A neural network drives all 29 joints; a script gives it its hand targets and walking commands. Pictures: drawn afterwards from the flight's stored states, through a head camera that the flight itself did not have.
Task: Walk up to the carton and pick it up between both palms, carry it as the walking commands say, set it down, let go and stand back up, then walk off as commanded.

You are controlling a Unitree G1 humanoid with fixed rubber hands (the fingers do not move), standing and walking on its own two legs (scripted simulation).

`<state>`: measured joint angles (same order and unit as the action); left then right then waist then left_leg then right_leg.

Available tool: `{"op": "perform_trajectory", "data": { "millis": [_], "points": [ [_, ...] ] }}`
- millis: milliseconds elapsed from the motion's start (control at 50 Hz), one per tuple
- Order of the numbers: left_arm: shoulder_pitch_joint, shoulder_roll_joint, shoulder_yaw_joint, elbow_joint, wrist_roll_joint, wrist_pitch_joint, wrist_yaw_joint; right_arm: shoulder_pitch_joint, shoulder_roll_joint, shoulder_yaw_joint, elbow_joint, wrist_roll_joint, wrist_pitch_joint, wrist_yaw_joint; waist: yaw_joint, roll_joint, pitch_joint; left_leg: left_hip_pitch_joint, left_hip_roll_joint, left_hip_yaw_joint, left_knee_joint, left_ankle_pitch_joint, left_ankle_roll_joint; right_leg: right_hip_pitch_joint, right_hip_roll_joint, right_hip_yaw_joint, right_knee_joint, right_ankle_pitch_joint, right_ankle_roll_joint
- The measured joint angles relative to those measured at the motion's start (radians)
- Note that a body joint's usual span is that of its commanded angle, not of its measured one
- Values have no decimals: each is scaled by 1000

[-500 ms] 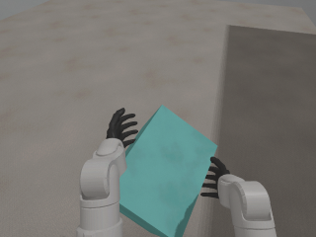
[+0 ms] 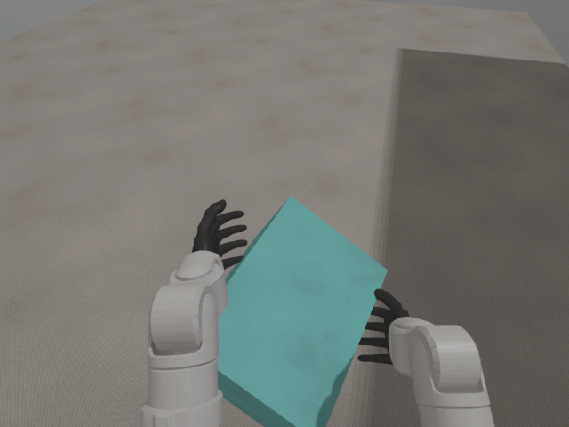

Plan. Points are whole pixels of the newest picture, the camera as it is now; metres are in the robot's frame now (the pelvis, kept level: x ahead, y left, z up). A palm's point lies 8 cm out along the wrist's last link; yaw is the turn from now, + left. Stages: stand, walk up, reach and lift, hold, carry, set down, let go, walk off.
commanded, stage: carry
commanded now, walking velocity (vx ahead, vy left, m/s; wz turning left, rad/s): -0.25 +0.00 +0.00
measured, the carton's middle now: (278, 313) +0.30 +0.04 +0.00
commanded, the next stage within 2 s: none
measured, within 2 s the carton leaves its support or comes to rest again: neither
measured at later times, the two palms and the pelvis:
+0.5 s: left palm (246, 403) +0.14 +0.06 +0.15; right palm out of the picture +0.04 -0.16 +0.05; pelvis -0.18 -0.01 +0.01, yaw -1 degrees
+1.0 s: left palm out of the picture -0.04 +0.14 +0.14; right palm out of the picture -0.11 -0.10 +0.05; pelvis -0.34 +0.02 +0.00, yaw -1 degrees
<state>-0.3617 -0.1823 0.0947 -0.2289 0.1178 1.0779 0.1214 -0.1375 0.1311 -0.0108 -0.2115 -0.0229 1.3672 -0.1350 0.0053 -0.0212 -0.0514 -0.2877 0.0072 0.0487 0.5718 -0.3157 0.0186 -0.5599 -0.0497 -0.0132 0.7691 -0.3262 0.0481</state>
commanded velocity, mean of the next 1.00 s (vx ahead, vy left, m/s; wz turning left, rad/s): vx -0.15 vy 0.00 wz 0.00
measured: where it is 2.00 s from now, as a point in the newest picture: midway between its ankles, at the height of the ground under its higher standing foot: outside the picture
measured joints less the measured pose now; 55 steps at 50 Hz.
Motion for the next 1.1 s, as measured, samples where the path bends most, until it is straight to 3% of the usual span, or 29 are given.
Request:
{"op": "perform_trajectory", "data": {
  "millis": [60, 100, 220, 280, 320, 380, 420, 460, 520, 580, 660, 700, 740, 780, 820, 860, 920, 980, 1040, 1100],
  "points": [
    [30, 11, -6, -12, -31, 2, 11, 24, -2, 18, -9, -4, 0, 1, 25, 3, 11, -26, 24, -23, 0, 36, 2, -43, 58, 20, 314, -55, 3],
    [32, 12, -9, -25, -50, -3, 17, 30, -2, 18, -27, -7, -2, -1, 41, 0, 16, -45, 31, -31, -8, 63, 0, -21, 70, 11, 375, -61, 5],
    [19, 7, -7, -54, -73, -9, 30, 20, -2, 11, -52, -8, -13, -3, 39, 24, 5, -110, 47, -22, -39, 145, -2, 171, 66, -38, 77, -141, -6],
    [3, 2, -9, -44, -68, -10, 28, 21, -2, 4, -60, -11, -12, -1, 20, 39, 1, -148, 47, -11, -43, 185, -10, 292, 61, -44, -184, -58, -17],
    [-4, -2, -17, -24, -55, -17, 22, 22, -3, -5, -54, -15, -15, 4, 7, 63, 12, -173, 54, -12, -20, 170, -29, 297, 71, -38, -245, 35, -46],
    [-4, -1, -33, 8, -29, -9, 7, 44, -3, -10, -45, -7, -7, 6, -27, 46, 23, -247, 3, -24, 267, -84, -58, 253, 38, -19, -215, 60, -67],
    [-4, -2, -31, 2, -21, -4, -1, 52, -4, -4, -56, 2, -5, -1, -51, 42, 25, -280, -28, -41, 460, -104, -62, 236, 20, -10, -236, 91, -64],
    [-5, -3, -28, -11, -20, -5, -9, 58, -5, 2, -77, 13, -7, -13, -66, 43, 22, -271, -35, -45, 532, -102, -69, 218, 10, -5, -262, 130, -59],
    [-10, -4, -25, -27, -18, -11, -17, 50, -5, -1, -101, 21, -2, -27, -73, 42, 14, -198, -23, -30, 459, -137, -72, 190, -2, -5, -289, 179, -55],
    [-22, -8, -18, -22, -10, -15, -18, 24, -3, -16, -91, 21, 8, -27, -62, 32, 3, -95, -14, -13, 281, -158, -59, 157, -14, -6, -303, 221, -45],
    [-44, -16, -5, -6, 4, -12, -11, -12, 1, -31, -51, 9, 11, -11, -37, 16, -14, 50, -4, 8, -26, -65, -42, 93, -22, -13, -288, 268, -22],
    [-31, -11, 1, 8, 2, -15, -7, -8, 1, -18, -11, 4, -5, -3, -22, -6, -9, 27, -16, 7, -13, -28, -15, 61, -30, -10, -215, 152, 0],
    [5, 2, 3, 14, -11, -10, -2, 10, -1, 5, 12, 5, -3, 0, -1, 1, -12, 9, 0, 0, 2, -8, 1, 23, -7, -17, -26, 36, 9],
    [30, 10, 1, 10, -32, -5, 5, 28, -2, 20, 13, 3, 1, 0, 16, 2, -16, -3, 13, -11, -5, 15, 4, 6, 14, -19, 147, 7, 12],
    [37, 13, -1, 2, -50, -5, 11, 34, -2, 23, 5, 0, 1, -1, 32, -2, -19, -15, 17, -17, -16, 39, 2, 35, 19, -29, 190, -1, 11],
    [33, 12, 4, -8, -63, -8, 17, 29, -2, 22, -1, 0, -3, -4, 40, -3, -24, -32, 20, -17, -19, 58, 2, 94, 22, -35, 129, -34, 11],
    [19, 8, 11, -8, -70, -10, 23, 20, -2, 18, 1, -2, -11, -3, 34, 4, -39, -64, 23, -9, -11, 77, 3, 202, 28, -41, -36, -80, 6],
    [3, 1, 4, 10, -64, -15, 25, 19, -2, 6, 7, -7, -19, 3, 20, 15, -43, -94, 25, 4, 13, 88, -3, 301, 30, -45, -244, 39, -12],
    [2, 1, -19, 39, -43, -14, 17, 43, -4, -2, 6, -8, -16, 12, -16, 39, -31, -87, 30, 6, -15, 118, -14, 287, 35, -44, -232, 58, -40],
    [-14, -5, -18, 65, -21, -6, 4, 49, -5, -4, 8, -6, -7, 16, -51, 47, -30, -88, 24, 10, -31, 127, -13, 274, 29, -40, -226, 63, -38]
  ]
}}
